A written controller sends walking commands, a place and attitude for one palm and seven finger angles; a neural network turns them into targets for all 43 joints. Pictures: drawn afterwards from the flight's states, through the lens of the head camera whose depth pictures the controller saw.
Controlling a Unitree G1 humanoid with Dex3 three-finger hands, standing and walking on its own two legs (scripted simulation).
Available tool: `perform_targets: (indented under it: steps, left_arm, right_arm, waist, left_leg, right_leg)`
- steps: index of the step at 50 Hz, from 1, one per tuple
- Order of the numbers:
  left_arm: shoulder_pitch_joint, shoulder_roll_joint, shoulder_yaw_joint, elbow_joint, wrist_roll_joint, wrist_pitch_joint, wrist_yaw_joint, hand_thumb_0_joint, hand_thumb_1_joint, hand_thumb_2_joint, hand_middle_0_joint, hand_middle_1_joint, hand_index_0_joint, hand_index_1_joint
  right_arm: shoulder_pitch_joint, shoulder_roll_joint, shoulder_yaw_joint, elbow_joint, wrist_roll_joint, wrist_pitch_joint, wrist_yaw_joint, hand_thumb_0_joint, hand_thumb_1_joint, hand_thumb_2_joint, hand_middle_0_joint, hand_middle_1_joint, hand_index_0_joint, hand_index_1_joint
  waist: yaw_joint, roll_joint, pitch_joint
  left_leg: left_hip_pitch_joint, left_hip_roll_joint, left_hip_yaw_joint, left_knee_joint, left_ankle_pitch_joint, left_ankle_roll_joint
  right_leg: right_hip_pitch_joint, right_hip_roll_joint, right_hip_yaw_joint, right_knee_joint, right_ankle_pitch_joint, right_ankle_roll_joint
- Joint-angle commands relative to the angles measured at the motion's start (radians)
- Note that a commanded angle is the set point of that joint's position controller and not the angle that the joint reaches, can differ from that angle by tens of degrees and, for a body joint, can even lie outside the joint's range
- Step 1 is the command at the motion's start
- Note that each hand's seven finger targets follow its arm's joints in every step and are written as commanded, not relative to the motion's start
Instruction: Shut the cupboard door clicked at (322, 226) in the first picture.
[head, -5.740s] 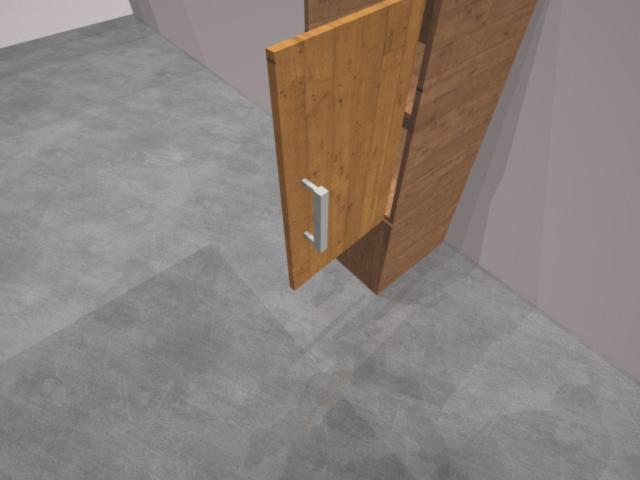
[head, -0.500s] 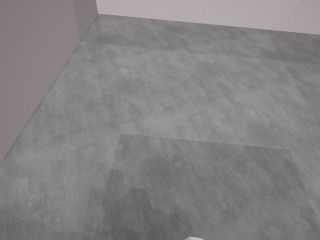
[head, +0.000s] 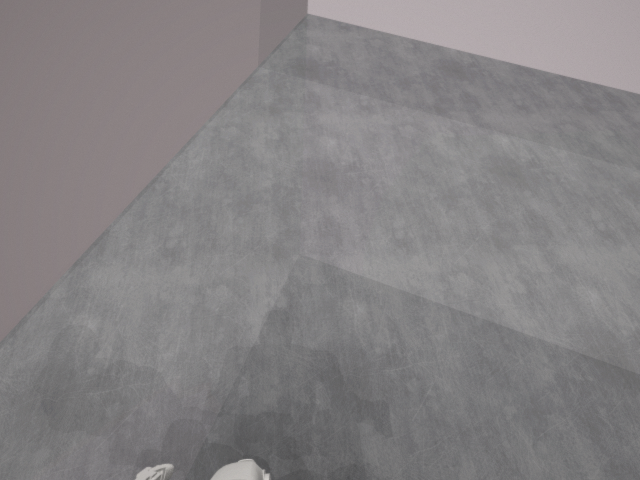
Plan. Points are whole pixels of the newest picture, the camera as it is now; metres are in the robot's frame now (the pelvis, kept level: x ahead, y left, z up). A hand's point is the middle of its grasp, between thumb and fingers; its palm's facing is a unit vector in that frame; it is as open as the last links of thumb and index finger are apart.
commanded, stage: walk to a spot facing it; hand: left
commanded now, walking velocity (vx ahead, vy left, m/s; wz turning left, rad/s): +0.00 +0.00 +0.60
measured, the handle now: out of the picture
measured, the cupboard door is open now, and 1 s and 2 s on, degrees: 94 94 94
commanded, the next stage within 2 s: none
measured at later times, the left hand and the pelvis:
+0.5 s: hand out of the picture +0.08 +0.16 -0.15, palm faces +0.26 -0.92 -0.30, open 7.4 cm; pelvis +0.05 -0.06 +0.00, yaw +17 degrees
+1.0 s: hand out of the picture +0.00 +0.17 -0.17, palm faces +0.58 -0.77 -0.25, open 7.4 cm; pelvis +0.06 -0.06 +0.00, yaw +35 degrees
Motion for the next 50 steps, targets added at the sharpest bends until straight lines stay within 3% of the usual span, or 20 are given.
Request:
perform_targets:
  steps: [1,2,3,5,8,14,18,19,20,21,22,24,26,34,38,39,40,41,45,50]
  left_arm:
    - [0.021,0.107,0.031,-0.121,-0.022,0.009,-0.001,0.0,0.9,0.9,-0.2,-0.3,-0.2,-0.3]
    - [-0.045,0.115,0.018,-0.165,-0.009,0.023,0.008,0.0,0.9,0.9,-0.2,-0.3,-0.2,-0.3]
    - [-0.078,0.107,0.019,-0.172,-0.005,0.032,0.012,0.0,0.9,0.9,-0.2,-0.3,-0.2,-0.3]
    - [-0.061,0.118,0.028,-0.142,-0.004,0.032,0.004,0.0,0.9,0.9,-0.2,-0.3,-0.2,-0.3]
    - [0.011,0.117,0.03,-0.115,-0.005,0.039,-0.008,0.0,0.9,0.9,-0.2,-0.3,-0.2,-0.3]
    - [-0.018,0.107,0.02,-0.154,-0.011,0.039,-0.006,0.0,0.9,0.9,-0.2,-0.3,-0.2,-0.3]
    - [0.096,0.128,0.025,-0.14,-0.015,0.025,-0.002,0.0,0.9,0.9,-0.2,-0.3,-0.2,-0.3]
    - [0.147,0.167,0.036,-0.131,-0.011,0.016,0.004,0.0,0.9,0.9,-0.2,-0.3,-0.2,-0.3]
    - [0.166,0.265,0.056,-0.134,0.007,0.006,0.014,0.0,0.9,0.9,-0.2,-0.3,-0.2,-0.3]
    - [0.135,0.297,0.047,-0.148,0.005,0.009,0.015,0.0,0.9,0.9,-0.2,-0.3,-0.2,-0.3]
    - [0.097,0.241,0.04,-0.15,-0.001,0.001,0.021,0.0,0.9,0.9,-0.2,-0.3,-0.2,-0.3]
    - [0.02,0.175,0.022,-0.163,-0.007,0.002,0.022,0.0,0.9,0.9,-0.2,-0.3,-0.2,-0.3]
    - [0.053,0.159,0.018,-0.157,-0.007,-0.005,0.021,0.0,0.9,0.9,-0.2,-0.3,-0.2,-0.3]
    - [0.151,0.215,0.043,-0.107,0.002,-0.001,0.021,0.0,0.9,0.9,-0.2,-0.3,-0.2,-0.3]
    - [0.099,0.225,0.05,-0.108,-0.009,0.003,0.011,0.0,0.9,0.9,-0.2,-0.3,-0.2,-0.3]
    - [0.088,0.206,0.048,-0.129,-0.016,0.006,0.006,0.0,0.9,0.9,-0.2,-0.3,-0.2,-0.3]
    - [0.04,0.13,0.024,-0.181,-0.023,0.012,0.0,0.0,0.9,0.9,-0.2,-0.3,-0.2,-0.3]
    - [-0.03,0.158,0.021,-0.206,-0.01,0.032,0.011,0.0,0.9,0.9,-0.2,-0.3,-0.2,-0.3]
    - [-0.009,0.142,0.03,-0.149,-0.009,0.048,-0.001,0.0,0.9,0.9,-0.2,-0.3,-0.2,-0.3]
    - [-0.007,0.125,0.027,-0.158,-0.009,0.05,-0.007,0.0,0.9,0.9,-0.2,-0.3,-0.2,-0.3]
  right_arm:
    - [0.215,-0.254,-0.056,-0.063,-0.017,-0.025,-0.008,0.0,-0.9,-0.9,0.2,0.3,0.2,0.3]
    - [0.266,-0.309,-0.064,-0.05,-0.009,-0.016,-0.019,0.0,-0.9,-0.9,0.2,0.3,0.2,0.3]
    - [0.224,-0.286,-0.061,-0.064,-0.005,-0.02,-0.031,0.0,-0.9,-0.9,0.2,0.3,0.2,0.3]
    - [0.101,-0.24,-0.047,-0.105,-0.007,-0.023,-0.041,0.0,-0.9,-0.9,0.2,0.3,0.2,0.3]
    - [0.032,-0.212,-0.033,-0.13,-0.004,-0.033,-0.042,0.0,-0.9,-0.9,0.2,0.3,0.2,0.3]
    - [0.029,-0.239,-0.051,-0.131,-0.008,-0.019,-0.03,0.0,-0.9,-0.9,0.2,0.3,0.2,0.3]
    - [-0.039,-0.235,-0.06,-0.154,0.0,-0.004,-0.026,0.0,-0.9,-0.9,0.2,0.3,0.2,0.3]
    - [-0.055,-0.201,-0.057,-0.168,0.007,-0.002,-0.023,0.0,-0.9,-0.9,0.2,0.3,0.2,0.3]
    - [-0.046,-0.124,-0.045,-0.188,0.014,-0.001,-0.016,0.0,-0.9,-0.9,0.2,0.3,0.2,0.3]
    - [-0.073,-0.138,-0.044,-0.205,0.005,-0.003,-0.011,0.0,-0.9,-0.9,0.2,0.3,0.2,0.3]
    - [-0.071,-0.145,-0.05,-0.18,0.0,0.006,-0.013,0.0,-0.9,-0.9,0.2,0.3,0.2,0.3]
    - [-0.041,-0.127,-0.043,-0.138,0.002,0.016,-0.006,0.0,-0.9,-0.9,0.2,0.3,0.2,0.3]
    - [-0.047,-0.104,-0.031,-0.128,0.004,0.019,0.001,0.0,-0.9,-0.9,0.2,0.3,0.2,0.3]
    - [-0.133,-0.072,-0.006,-0.139,0.011,0.009,0.006,0.0,-0.9,-0.9,0.2,0.3,0.2,0.3]
    - [-0.019,-0.119,-0.019,-0.12,0.005,0.001,0.0,0.0,-0.9,-0.9,0.2,0.3,0.2,0.3]
    - [0.062,-0.196,-0.04,-0.106,-0.003,-0.008,-0.003,0.0,-0.9,-0.9,0.2,0.3,0.2,0.3]
    - [0.142,-0.31,-0.069,-0.097,-0.007,-0.01,-0.01,0.0,-0.9,-0.9,0.2,0.3,0.2,0.3]
    - [0.184,-0.312,-0.065,-0.07,0.002,-0.004,-0.017,0.0,-0.9,-0.9,0.2,0.3,0.2,0.3]
    - [-0.008,-0.231,-0.041,-0.128,-0.005,-0.014,-0.04,0.0,-0.9,-0.9,0.2,0.3,0.2,0.3]
    - [-0.008,-0.234,-0.045,-0.128,-0.006,-0.014,-0.032,0.0,-0.9,-0.9,0.2,0.3,0.2,0.3]
  waist:
    - [-0.096,0.39,-0.213]
    - [-0.124,0.321,-0.235]
    - [-0.098,0.264,-0.232]
    - [-0.051,0.242,-0.165]
    - [-0.003,0.194,-0.161]
    - [-0.022,0.212,-0.169]
    - [0.031,0.198,-0.172]
    - [0.06,0.112,-0.177]
    - [0.069,-0.207,-0.171]
    - [0.073,-0.249,-0.135]
    - [0.041,-0.224,-0.122]
    - [-0.004,-0.175,-0.096]
    - [0.005,-0.171,-0.116]
    - [0.063,-0.162,-0.139]
    - [-0.013,-0.098,-0.176]
    - [-0.061,0.069,-0.229]
    - [-0.105,0.374,-0.242]
    - [-0.114,0.244,-0.234]
    - [-0.015,0.189,-0.115]
    - [-0.008,0.194,-0.118]
  left_leg:
    - [0.422,0.324,-0.483,-0.303,0.695,0.203]
    - [0.371,0.433,-0.591,-0.341,0.641,0.298]
    - [0.364,0.402,-0.601,-0.349,0.54,0.289]
    - [0.256,0.303,-0.472,-0.366,0.412,0.235]
    - [0.232,0.203,-0.329,-0.358,0.433,0.187]
    - [0.211,0.178,-0.36,-0.338,0.385,0.196]
    - [0.068,0.121,-0.393,-0.253,0.325,0.152]
    - [-0.039,0.06,-0.355,-0.164,0.192,0.106]
    - [-0.236,-0.092,-0.188,0.07,-0.106,0.015]
    - [-0.223,-0.097,-0.166,0.326,-0.283,0.004]
    - [-0.225,-0.061,-0.21,0.468,-0.239,0.006]
    - [-0.223,-0.019,-0.182,0.549,-0.119,-0.017]
    - [-0.205,-0.025,-0.138,0.467,-0.085,-0.031]
    - [-0.061,-0.043,-0.031,0.038,-0.102,-0.012]
    - [0.208,-0.054,-0.017,-0.222,0.114,0.025]
    - [0.416,0.076,-0.168,-0.268,0.393,0.093]
    - [0.531,0.373,-0.556,-0.298,0.834,0.273]
    - [0.464,0.4,-0.531,-0.299,0.749,0.32]
    - [0.236,0.222,-0.385,-0.358,0.437,0.219]
    - [0.192,0.162,-0.37,-0.369,0.333,0.199]
  right_leg:
    - [-0.331,0.004,0.06,0.412,-0.221,0.072]
    - [-0.365,0.049,0.217,0.574,-0.382,0.057]
    - [-0.436,0.04,0.289,0.647,-0.295,0.054]
    - [-0.436,0.034,0.326,0.679,-0.144,0.065]
    - [-0.363,0.054,0.31,0.589,-0.045,0.07]
    - [-0.235,0.108,0.279,0.291,-0.092,0.066]
    - [0.019,0.157,0.244,-0.03,0.066,0.051]
    - [0.145,0.082,0.308,-0.191,0.103,0.033]
    - [0.235,-0.199,0.616,-0.322,0.119,-0.065]
    - [0.101,-0.353,0.677,-0.331,0.249,-0.163]
    - [0.063,-0.302,0.632,-0.294,0.35,-0.174]
    - [0.079,-0.191,0.416,-0.216,0.549,-0.142]
    - [0.143,-0.149,0.316,-0.189,0.695,-0.113]
    - [0.259,-0.204,0.234,-0.112,0.823,-0.128]
    - [0.112,-0.182,0.145,0.075,0.719,-0.054]
    - [-0.084,-0.125,0.103,0.258,0.489,0.004]
    - [-0.372,0.026,0.118,0.508,-0.295,0.072]
    - [-0.392,0.03,0.262,0.582,-0.336,0.057]
    - [-0.353,0.041,0.315,0.586,-0.104,0.067]
    - [-0.258,0.089,0.289,0.387,-0.072,0.065]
